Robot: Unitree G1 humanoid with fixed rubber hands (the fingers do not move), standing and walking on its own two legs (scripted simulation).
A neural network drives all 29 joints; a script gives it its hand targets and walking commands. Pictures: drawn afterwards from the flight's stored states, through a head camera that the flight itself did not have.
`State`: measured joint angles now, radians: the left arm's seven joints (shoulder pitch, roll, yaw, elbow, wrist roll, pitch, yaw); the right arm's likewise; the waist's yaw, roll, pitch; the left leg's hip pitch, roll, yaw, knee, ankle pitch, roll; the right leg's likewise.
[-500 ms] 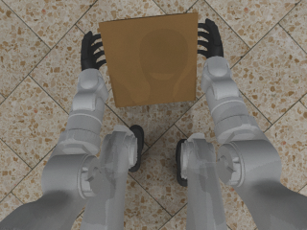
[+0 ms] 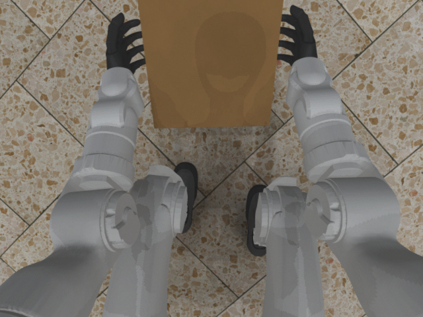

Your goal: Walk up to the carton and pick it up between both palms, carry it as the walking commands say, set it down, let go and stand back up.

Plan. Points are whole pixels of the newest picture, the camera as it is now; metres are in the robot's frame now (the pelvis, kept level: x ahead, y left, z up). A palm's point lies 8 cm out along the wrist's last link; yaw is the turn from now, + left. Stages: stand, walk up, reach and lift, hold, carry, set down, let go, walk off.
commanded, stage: set down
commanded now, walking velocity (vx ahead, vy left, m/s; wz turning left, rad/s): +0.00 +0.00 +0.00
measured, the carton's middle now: (209, 58) +0.53 +0.03 -0.29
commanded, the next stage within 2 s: none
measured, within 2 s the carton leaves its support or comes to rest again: neither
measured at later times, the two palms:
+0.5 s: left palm (117, 55) +0.51 +0.19 -0.20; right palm (291, 41) +0.54 -0.11 -0.20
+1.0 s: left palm (116, 51) +0.52 +0.19 -0.21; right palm (291, 38) +0.55 -0.11 -0.21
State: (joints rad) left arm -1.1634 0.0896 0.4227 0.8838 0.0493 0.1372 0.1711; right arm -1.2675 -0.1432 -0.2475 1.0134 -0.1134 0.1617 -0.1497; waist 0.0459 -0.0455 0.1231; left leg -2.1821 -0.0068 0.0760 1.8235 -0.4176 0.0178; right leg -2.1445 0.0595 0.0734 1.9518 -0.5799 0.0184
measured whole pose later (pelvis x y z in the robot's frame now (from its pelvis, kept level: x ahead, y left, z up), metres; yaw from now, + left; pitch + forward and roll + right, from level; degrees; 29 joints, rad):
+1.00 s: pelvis +0.00 +0.00 -0.04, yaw +0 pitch +43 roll +4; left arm -1.30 0.20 0.46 0.89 0.05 0.17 0.04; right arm -1.42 -0.17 -0.30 1.00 -0.11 0.16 -0.04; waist 0.05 -0.04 0.23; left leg -2.28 -0.01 0.08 1.96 -0.44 0.02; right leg -2.23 0.06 0.07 2.10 -0.62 0.01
